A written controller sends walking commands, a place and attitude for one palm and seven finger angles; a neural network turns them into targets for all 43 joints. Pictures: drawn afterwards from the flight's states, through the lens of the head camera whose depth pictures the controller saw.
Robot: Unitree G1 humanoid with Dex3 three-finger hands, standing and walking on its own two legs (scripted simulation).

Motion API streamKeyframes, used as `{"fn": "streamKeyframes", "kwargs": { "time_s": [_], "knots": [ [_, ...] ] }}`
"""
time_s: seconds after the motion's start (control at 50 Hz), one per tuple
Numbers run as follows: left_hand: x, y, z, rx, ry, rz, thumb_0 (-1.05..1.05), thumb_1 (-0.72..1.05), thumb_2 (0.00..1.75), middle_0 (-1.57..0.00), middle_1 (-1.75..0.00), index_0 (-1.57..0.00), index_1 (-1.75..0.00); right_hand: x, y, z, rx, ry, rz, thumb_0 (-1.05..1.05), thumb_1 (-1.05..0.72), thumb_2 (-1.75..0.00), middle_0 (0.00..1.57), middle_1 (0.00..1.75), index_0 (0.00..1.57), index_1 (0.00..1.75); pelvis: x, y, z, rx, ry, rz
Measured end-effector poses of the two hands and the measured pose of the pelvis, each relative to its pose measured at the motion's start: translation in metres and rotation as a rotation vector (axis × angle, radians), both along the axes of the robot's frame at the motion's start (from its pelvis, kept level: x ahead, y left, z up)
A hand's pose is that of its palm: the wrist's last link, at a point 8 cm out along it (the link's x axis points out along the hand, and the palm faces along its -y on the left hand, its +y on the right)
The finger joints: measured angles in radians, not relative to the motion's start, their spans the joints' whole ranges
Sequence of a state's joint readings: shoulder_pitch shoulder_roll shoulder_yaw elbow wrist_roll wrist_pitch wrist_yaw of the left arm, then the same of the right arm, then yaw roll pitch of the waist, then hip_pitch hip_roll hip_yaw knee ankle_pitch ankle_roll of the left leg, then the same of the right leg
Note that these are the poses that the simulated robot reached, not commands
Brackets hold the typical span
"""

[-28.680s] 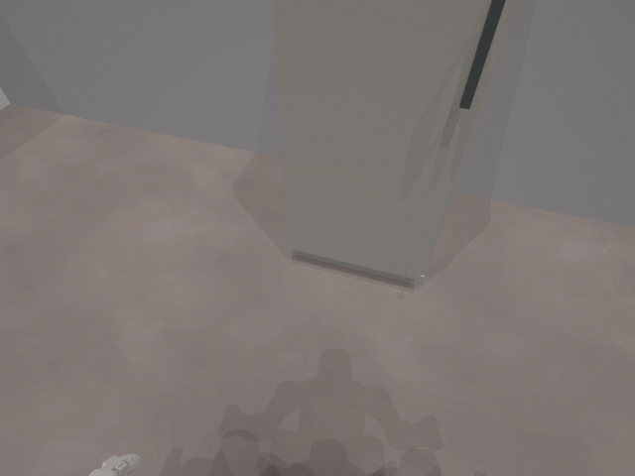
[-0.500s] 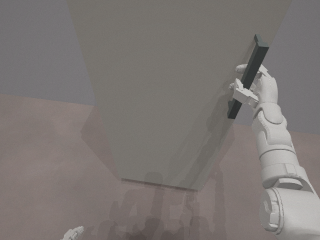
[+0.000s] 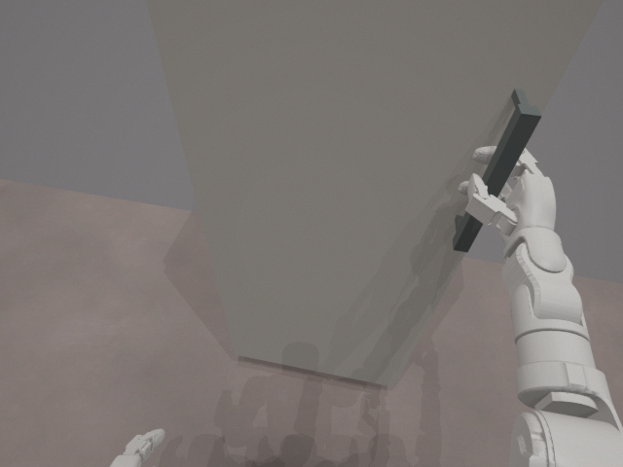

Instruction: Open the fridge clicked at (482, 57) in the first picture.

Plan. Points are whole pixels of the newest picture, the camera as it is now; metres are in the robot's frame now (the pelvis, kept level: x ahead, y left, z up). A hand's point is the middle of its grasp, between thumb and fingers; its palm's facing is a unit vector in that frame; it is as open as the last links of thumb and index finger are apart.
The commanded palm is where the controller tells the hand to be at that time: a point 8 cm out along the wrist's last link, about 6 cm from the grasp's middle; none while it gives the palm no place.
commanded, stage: pull the door a little, standing still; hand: right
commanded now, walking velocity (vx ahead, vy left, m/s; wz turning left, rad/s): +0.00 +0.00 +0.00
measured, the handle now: (486, 179) +0.48 -0.19 +0.16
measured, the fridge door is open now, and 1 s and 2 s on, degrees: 0 24 57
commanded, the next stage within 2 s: walk backward, drawing the door open in 0.54 s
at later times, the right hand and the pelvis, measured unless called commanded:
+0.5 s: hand (475, 212) +0.40 -0.15 +0.16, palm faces +0.09 +1.00 +0.01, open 5.9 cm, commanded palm +0.32 -0.20 +0.16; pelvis +0.03 +0.00 +0.00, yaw +0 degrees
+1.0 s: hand (437, 318) +0.25 -0.09 +0.16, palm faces +0.04 +0.98 -0.18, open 6.6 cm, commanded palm +0.21 -0.14 +0.16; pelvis -0.02 +0.02 +0.00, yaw -2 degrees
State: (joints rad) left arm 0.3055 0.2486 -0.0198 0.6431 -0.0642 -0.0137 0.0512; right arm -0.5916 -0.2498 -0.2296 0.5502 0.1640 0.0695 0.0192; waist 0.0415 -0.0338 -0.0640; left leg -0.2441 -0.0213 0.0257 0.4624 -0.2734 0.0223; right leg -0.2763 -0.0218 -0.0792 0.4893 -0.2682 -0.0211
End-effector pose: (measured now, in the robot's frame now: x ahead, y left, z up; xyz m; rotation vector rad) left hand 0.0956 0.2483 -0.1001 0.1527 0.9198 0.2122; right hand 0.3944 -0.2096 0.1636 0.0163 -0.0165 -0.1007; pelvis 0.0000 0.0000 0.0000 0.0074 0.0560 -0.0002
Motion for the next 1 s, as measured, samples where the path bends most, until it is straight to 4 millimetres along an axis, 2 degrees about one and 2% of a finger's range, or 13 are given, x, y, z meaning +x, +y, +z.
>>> {"fn": "streamKeyframes", "kwargs": {
  "time_s": [0.28,0.44,0.54,0.66,0.78,0.88,1.0],
  "knots": [
    [0.051,-0.011,0.009,0.004,-0.039,-0.055,0.01,0.90,0.90,-0.20,-0.30,-0.20,-0.30,-0.001,0.000,0.001,0.007,0.027,-0.006,0.01,-0.73,-0.80,0.34,1.40,0.38,1.38,0.016,-0.003,0.001,0.001,0.002,-0.014],
    [0.066,-0.020,0.014,-0.033,-0.085,-0.056,0.01,0.90,0.90,-0.20,-0.30,-0.20,-0.30,-0.012,0.003,0.001,-0.005,0.018,-0.005,0.01,-0.75,-0.78,0.31,1.40,0.32,1.39,0.026,-0.004,0.003,-0.003,-0.007,0.003],
    [0.075,-0.022,0.017,-0.047,-0.100,-0.065,0.01,0.90,0.90,-0.20,-0.30,-0.20,-0.30,-0.036,0.008,0.000,-0.010,-0.002,0.016,0.01,-0.74,-0.76,0.29,1.38,0.29,1.36,0.032,-0.004,0.005,-0.003,-0.018,0.012],
    [0.096,-0.026,0.024,-0.060,-0.149,-0.097,0.01,0.90,0.90,-0.20,-0.30,-0.20,-0.30,-0.083,0.022,-0.001,-0.018,-0.023,0.046,0.00,-0.72,-0.74,0.29,1.36,0.27,1.33,0.038,-0.003,0.003,-0.002,-0.028,0.012],
    [0.114,-0.030,0.028,-0.017,-0.169,-0.144,0.01,0.90,0.90,-0.20,-0.30,-0.20,-0.30,-0.115,0.034,0.000,-0.166,-0.115,0.093,-0.01,-0.63,-0.74,0.37,1.38,0.31,1.36,0.025,-0.002,0.002,0.001,-0.029,-0.012],
    [0.105,-0.034,0.030,-0.032,-0.184,-0.151,0.01,0.90,0.90,-0.20,-0.30,-0.20,-0.30,-0.140,0.048,0.000,-0.193,-0.139,0.106,-0.02,-0.62,-0.73,0.42,1.39,0.32,1.36,0.006,0.001,0.003,-0.009,-0.043,-0.019],
    [0.070,-0.030,0.019,-0.079,-0.169,-0.162,0.01,0.90,0.90,-0.20,-0.30,-0.20,-0.30,-0.170,0.069,-0.001,-0.210,-0.157,0.076,-0.03,-0.62,-0.72,0.45,1.40,0.29,1.36,-0.020,0.018,0.000,-0.041,-0.052,-0.033]
  ]
}}
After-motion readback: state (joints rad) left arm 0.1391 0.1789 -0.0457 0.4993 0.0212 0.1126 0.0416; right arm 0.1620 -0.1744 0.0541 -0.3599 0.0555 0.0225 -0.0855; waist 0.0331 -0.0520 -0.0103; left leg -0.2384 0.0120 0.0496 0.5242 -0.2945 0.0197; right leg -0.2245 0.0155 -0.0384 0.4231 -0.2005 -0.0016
